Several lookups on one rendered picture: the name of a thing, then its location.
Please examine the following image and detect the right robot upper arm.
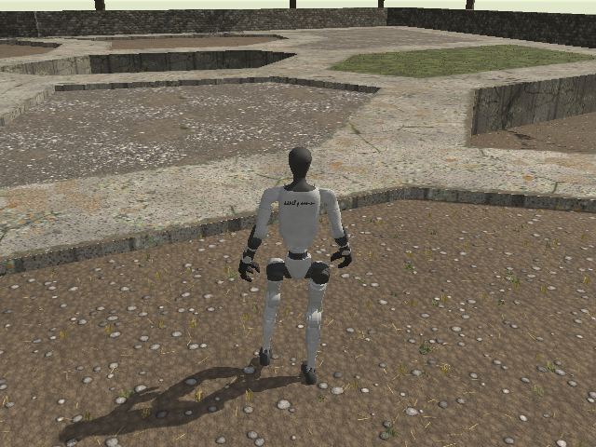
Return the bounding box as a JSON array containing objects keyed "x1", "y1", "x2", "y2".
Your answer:
[{"x1": 318, "y1": 188, "x2": 345, "y2": 238}]

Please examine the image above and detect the right robot forearm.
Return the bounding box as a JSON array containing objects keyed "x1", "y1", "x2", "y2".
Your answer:
[{"x1": 335, "y1": 224, "x2": 351, "y2": 255}]

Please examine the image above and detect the left robot forearm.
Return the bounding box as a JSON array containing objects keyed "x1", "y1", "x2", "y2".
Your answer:
[{"x1": 241, "y1": 224, "x2": 262, "y2": 264}]

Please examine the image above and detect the right robot foot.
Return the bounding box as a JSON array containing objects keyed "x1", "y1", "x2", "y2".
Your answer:
[{"x1": 302, "y1": 360, "x2": 317, "y2": 385}]

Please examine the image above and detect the robot left shin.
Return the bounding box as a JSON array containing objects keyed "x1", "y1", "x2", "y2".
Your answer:
[{"x1": 263, "y1": 291, "x2": 277, "y2": 354}]

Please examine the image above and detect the left robot hand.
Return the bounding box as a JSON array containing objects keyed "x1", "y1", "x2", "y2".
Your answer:
[{"x1": 238, "y1": 260, "x2": 260, "y2": 282}]

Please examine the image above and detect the right robot hand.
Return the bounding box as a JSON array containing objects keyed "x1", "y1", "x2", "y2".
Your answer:
[{"x1": 331, "y1": 251, "x2": 352, "y2": 268}]

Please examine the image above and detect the left robot upper arm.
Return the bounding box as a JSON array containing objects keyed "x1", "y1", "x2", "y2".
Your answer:
[{"x1": 253, "y1": 187, "x2": 280, "y2": 239}]

